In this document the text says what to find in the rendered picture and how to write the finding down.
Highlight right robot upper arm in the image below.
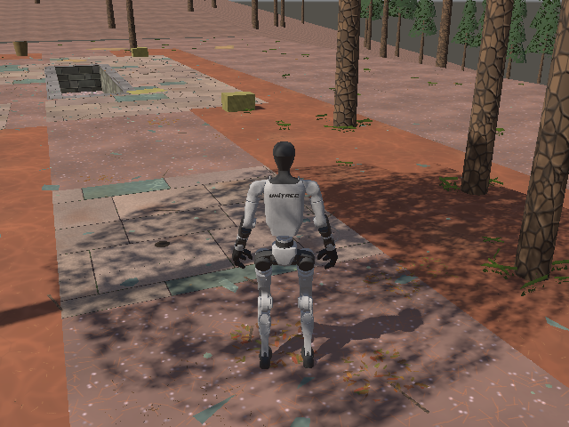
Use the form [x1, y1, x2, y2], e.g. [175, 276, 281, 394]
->
[303, 180, 327, 228]

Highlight left robot hand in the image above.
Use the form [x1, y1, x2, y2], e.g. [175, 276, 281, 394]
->
[232, 248, 252, 269]

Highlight right robot forearm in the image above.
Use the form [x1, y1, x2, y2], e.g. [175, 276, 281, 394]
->
[318, 214, 336, 251]

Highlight left robot forearm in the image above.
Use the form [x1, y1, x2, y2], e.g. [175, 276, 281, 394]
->
[234, 216, 252, 251]

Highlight right robot hand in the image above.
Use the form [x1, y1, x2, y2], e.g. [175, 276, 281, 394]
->
[317, 248, 338, 269]

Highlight left robot upper arm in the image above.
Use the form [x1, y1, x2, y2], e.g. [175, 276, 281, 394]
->
[242, 180, 266, 229]

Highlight robot head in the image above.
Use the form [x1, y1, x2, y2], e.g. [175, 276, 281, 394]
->
[269, 141, 300, 184]

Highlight right robot shin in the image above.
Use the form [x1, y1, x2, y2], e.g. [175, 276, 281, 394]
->
[301, 296, 314, 357]

